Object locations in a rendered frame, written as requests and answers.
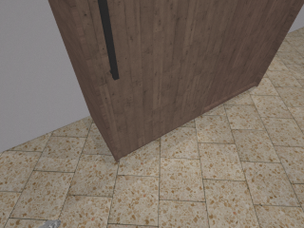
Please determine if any wardrobe door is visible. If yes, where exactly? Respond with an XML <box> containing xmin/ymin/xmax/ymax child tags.
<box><xmin>205</xmin><ymin>0</ymin><xmax>297</xmax><ymax>107</ymax></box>
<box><xmin>75</xmin><ymin>0</ymin><xmax>238</xmax><ymax>158</ymax></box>

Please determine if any handle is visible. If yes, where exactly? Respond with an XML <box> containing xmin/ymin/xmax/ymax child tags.
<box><xmin>294</xmin><ymin>0</ymin><xmax>304</xmax><ymax>10</ymax></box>
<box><xmin>97</xmin><ymin>0</ymin><xmax>120</xmax><ymax>80</ymax></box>

